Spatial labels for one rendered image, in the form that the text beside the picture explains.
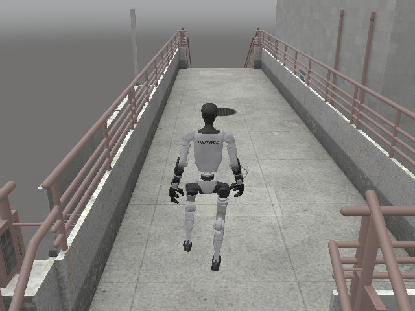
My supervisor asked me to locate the robot left upper arm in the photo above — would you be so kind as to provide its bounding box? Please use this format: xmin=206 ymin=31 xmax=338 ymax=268
xmin=178 ymin=130 xmax=195 ymax=167

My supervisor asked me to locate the robot right foot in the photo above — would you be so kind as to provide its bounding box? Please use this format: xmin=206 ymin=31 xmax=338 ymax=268
xmin=211 ymin=255 xmax=221 ymax=271

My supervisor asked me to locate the robot right hand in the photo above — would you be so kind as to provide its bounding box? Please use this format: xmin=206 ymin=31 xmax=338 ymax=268
xmin=230 ymin=182 xmax=244 ymax=197

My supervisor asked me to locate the robot left hand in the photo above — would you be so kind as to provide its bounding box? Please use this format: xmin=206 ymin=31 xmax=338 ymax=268
xmin=169 ymin=187 xmax=184 ymax=204

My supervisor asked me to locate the robot right upper arm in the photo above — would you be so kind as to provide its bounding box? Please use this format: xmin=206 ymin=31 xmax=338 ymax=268
xmin=222 ymin=132 xmax=238 ymax=168

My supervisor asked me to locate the right robot forearm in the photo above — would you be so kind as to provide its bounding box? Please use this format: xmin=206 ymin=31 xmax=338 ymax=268
xmin=231 ymin=158 xmax=244 ymax=185

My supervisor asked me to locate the robot left foot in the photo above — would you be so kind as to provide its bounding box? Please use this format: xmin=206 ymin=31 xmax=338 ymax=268
xmin=183 ymin=240 xmax=192 ymax=252

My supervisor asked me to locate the left robot forearm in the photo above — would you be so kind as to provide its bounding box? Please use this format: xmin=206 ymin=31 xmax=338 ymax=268
xmin=171 ymin=157 xmax=184 ymax=189

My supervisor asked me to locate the robot foot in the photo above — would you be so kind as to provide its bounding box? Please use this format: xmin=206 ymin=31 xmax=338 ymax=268
xmin=183 ymin=240 xmax=192 ymax=252
xmin=211 ymin=255 xmax=221 ymax=271

